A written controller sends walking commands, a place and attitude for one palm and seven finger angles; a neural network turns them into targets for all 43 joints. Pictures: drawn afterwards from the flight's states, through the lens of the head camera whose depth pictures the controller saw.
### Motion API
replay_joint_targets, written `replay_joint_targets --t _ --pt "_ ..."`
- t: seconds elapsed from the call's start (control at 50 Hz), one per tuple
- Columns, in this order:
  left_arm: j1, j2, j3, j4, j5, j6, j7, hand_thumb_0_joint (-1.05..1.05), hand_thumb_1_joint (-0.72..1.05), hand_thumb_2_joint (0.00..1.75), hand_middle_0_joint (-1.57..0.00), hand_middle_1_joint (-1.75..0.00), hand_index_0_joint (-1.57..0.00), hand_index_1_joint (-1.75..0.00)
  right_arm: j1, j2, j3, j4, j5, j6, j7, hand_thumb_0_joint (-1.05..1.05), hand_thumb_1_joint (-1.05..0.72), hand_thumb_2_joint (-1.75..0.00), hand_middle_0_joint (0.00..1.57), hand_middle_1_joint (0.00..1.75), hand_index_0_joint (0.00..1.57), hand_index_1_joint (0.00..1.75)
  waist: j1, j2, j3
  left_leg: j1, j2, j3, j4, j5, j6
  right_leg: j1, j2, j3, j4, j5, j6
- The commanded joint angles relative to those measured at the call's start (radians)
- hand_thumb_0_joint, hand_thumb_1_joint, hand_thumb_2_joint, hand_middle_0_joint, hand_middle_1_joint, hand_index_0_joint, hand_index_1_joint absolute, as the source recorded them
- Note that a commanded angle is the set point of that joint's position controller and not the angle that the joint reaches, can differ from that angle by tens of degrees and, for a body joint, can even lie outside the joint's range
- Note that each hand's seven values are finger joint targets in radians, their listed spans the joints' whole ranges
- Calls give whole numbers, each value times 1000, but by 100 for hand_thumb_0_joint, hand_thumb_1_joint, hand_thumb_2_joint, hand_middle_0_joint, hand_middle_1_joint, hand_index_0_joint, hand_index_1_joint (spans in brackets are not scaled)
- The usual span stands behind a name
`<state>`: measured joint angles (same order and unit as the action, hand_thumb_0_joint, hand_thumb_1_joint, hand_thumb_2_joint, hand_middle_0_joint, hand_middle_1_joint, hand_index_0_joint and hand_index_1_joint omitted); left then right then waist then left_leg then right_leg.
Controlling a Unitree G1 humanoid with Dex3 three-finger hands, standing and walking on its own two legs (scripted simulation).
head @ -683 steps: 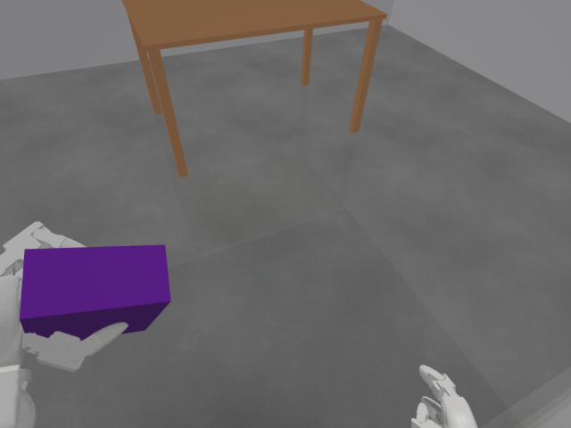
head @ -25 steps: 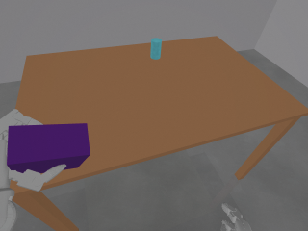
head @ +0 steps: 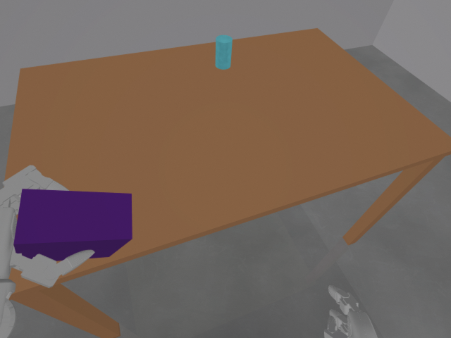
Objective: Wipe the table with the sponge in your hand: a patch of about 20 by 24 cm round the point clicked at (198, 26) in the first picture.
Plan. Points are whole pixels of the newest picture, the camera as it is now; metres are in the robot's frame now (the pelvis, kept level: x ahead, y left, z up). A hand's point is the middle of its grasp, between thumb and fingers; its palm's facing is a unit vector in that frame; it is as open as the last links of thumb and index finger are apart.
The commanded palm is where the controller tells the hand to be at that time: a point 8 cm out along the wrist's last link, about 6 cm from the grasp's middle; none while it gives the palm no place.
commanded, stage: come to a stop and stand still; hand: left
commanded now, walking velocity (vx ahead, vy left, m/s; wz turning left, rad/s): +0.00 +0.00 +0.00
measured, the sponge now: (89, 229) +0.23 +0.22 +0.12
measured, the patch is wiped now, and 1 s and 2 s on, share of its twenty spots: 0.00 0.00 0.00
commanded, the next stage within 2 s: look again from close up in 0.60 s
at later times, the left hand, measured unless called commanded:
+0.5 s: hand (14, 222) +0.21 +0.29 +0.16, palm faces +0.40 -0.84 -0.36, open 10.1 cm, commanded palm +0.15 +0.31 +0.18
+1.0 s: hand (23, 227) +0.21 +0.27 +0.16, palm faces +0.38 -0.84 -0.39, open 10.1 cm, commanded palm +0.15 +0.30 +0.18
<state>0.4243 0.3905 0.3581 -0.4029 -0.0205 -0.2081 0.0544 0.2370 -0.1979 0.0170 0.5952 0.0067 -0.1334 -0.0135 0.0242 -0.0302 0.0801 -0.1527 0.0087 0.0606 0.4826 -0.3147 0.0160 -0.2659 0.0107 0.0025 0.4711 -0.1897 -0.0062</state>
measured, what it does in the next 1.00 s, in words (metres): stands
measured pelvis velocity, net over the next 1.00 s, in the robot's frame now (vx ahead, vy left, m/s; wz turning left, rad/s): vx -0.01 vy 0.02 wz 0.01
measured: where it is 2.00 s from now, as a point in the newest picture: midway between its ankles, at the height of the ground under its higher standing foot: outside the picture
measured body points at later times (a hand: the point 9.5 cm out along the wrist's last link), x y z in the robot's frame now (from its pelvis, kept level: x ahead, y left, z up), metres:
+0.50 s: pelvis +0.00 +0.03 +0.00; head +0.01 +0.06 +0.45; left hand +0.18 +0.33 +0.18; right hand +0.19 -0.17 -0.06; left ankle -0.03 +0.10 -0.74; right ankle +0.04 -0.12 -0.74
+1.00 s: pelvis -0.01 +0.02 +0.00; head +0.01 +0.04 +0.45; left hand +0.18 +0.31 +0.18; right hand +0.17 -0.20 -0.07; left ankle -0.03 +0.10 -0.74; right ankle +0.04 -0.12 -0.74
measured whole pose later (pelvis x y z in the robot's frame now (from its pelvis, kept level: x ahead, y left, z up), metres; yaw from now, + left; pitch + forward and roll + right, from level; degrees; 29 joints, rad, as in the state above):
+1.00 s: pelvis -0.01 +0.02 +0.00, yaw +1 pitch -2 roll -1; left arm 0.41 0.37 0.35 -0.43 -0.02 -0.22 0.09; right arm 0.21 -0.20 0.01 0.58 0.00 -0.11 -0.02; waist 0.03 -0.03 0.06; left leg -0.13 -0.02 0.06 0.44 -0.28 0.04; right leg -0.22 -0.02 0.00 0.39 -0.14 0.02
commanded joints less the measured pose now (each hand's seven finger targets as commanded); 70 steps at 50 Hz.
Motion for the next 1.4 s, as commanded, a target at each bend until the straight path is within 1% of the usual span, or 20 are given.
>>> replay_joint_targets --t 0.0,0.14,0.32,0.36,0.42,0.7,1.0,1.02,1.04,1.06,1.08,1.1,1.12,1.16,1.18,1.24,1.28,1.32,1.34,1.38 --pt "-190 182 143 -305 -18 -86 50 0 10 130 -120 -160 -120 -160 -120 -116 -41 -169 0 -83 -10 0 -90 -90 20 30 20 30 7 158 -239 4 47 -30 -52 314 -2 184 -76 63 -32 350 -30" --pt "-84 115 101 -194 -16 -59 50 0 10 130 -120 -160 -120 -160 -119 -116 -43 -165 -2 -50 -4 0 -90 -90 20 30 20 30 5 31 -197 -19 60 -38 -83 312 -9 169 -67 32 -56 330 -18" --pt "-167 167 121 -296 -15 -60 49 0 10 130 -120 -160 -120 -160 -148 -114 -35 -193 0 -35 -14 0 -90 -90 20 30 20 30 5 142 -185 -39 65 -51 -135 325 -23 185 -48 10 -39 295 -14" --pt "-161 142 97 -293 -18 -62 48 0 10 130 -120 -160 -120 -160 -132 -116 -37 -195 -3 -37 -14 0 -90 -90 20 30 20 30 6 144 -187 -39 69 -59 -137 340 -28 191 -46 1 -36 291 -15" --pt "-154 153 107 -301 -15 -62 51 0 10 130 -120 -160 -120 -160 -140 -115 -36 -194 1 -40 -12 0 -90 -90 20 30 20 30 7 148 -190 -31 70 -61 -140 365 -42 190 -45 -8 -28 284 -13" --pt "-139 129 87 -252 -10 -72 53 0 10 130 -120 -160 -120 -160 -125 -124 -44 -184 -2 -37 -17 0 -90 -90 20 30 20 30 6 101 -143 -117 69 -80 -184 134 -25 216 -51 10 -68 188 -11" --pt "-94 124 87 -249 -16 -70 60 0 10 130 -120 -160 -120 -160 -114 -130 -56 -175 -1 -38 -21 0 -90 -90 20 30 20 30 1 89 -168 -70 58 -76 -144 211 -20 201 -69 38 -81 241 -21" --pt "-1051 924 380 -622 10 -221 68 0 10 130 -120 -160 -120 -160 50 -188 121 -286 62 -36 -80 0 -90 -90 20 30 20 30 -68 361 -80 -311 63 -137 -115 117 23 184 -10 1 92 -105 49" --pt "-732 522 355 -60 168 -10 38 0 10 130 -120 -160 -120 -160 -90 -137 -51 -129 -79 -45 -71 0 -90 -90 20 30 20 30 72 258 -332 -55 20 -83 -58 375 -41 198 -17 -25 75 20 -39" --pt "-427 285 137 89 12 90 2 0 10 130 -120 -160 -120 -160 -49 -196 -56 -156 -53 -50 -9 0 -90 -90 20 30 20 30 41 197 -273 -21 5 -79 -50 646 -99 95 17 -97 15 137 -54" --pt "-419 186 120 -88 -46 131 -45 0 10 130 -120 -160 -120 -160 -56 -200 -60 -125 -41 -55 0 0 -90 -90 20 30 20 30 45 200 -380 129 18 -54 -27 745 -108 104 28 -78 -18 215 -36" --pt "-278 219 134 -40 -81 195 -69 0 10 130 -120 -160 -120 -160 -67 -221 -70 -104 -25 -53 -4 0 -90 -90 20 30 20 30 69 161 -345 113 22 -48 -33 735 -98 129 15 -84 -8 231 -28" --pt "-172 95 29 -20 -82 257 -94 0 10 130 -120 -160 -120 -160 -130 -198 -36 -122 -1 -47 18 0 -90 -90 20 30 20 30 62 131 -273 81 27 -39 -47 674 -92 115 23 -93 -22 215 -25" --pt "-130 111 -35 -98 2 286 -94 0 10 130 -120 -160 -120 -160 -171 -207 -31 -134 4 -30 30 0 -90 -90 20 30 20 30 44 55 -150 -20 25 -41 -67 482 -37 75 13 -112 -15 189 -14" --pt "-108 153 -13 -114 45 278 -78 0 10 130 -120 -160 -120 -160 -184 -203 -32 -142 2 -17 28 0 -90 -90 20 30 20 30 39 29 -121 -67 19 -45 -81 366 -24 70 16 -112 -11 132 -13" --pt "-206 313 122 -312 105 166 0 0 10 130 -120 -160 -120 -160 -220 -174 -30 -189 -22 -3 10 0 -90 -90 20 30 20 30 38 50 -206 -113 -6 -49 -81 162 -2 69 17 -82 1 -22 -12" --pt "-208 313 165 -271 104 82 54 0 10 130 -120 -160 -120 -160 -201 -159 -37 -165 -32 -11 -8 0 -90 -90 20 30 20 30 34 37 -189 -138 -12 -49 -54 95 1 30 17 -70 9 -89 -6" --pt "-271 408 231 -299 128 30 107 0 10 130 -120 -160 -120 -160 -191 -152 -36 -150 -30 -19 -17 0 -90 -90 20 30 20 30 38 134 -183 -140 -17 -40 -36 30 2 -2 14 -38 -3 -152 -8" --pt "-306 340 171 -254 148 21 125 0 10 130 -120 -160 -120 -160 -177 -136 -37 -145 -40 -20 -19 0 -90 -90 20 30 20 30 30 148 -206 -153 -28 -39 -17 34 4 2 0 -39 -2 -160 -10" --pt "-272 307 131 -134 165 39 131 0 10 130 -120 -160 -120 -160 -154 -152 -45 -119 -35 -15 -25 0 -90 -90 20 30 20 30 14 131 -172 -170 -29 -35 9 30 7 -12 -10 -25 -13 -156 -6"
